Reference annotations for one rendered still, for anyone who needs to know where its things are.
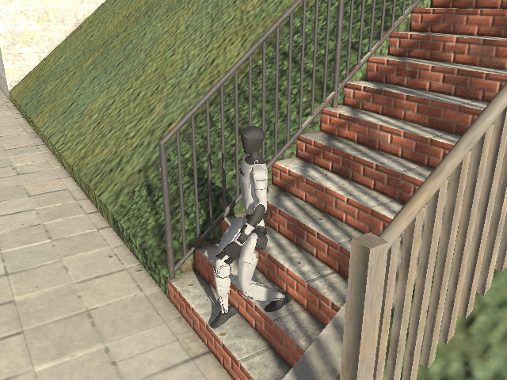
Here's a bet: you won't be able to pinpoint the stairs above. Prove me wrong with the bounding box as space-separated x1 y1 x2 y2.
167 0 507 380

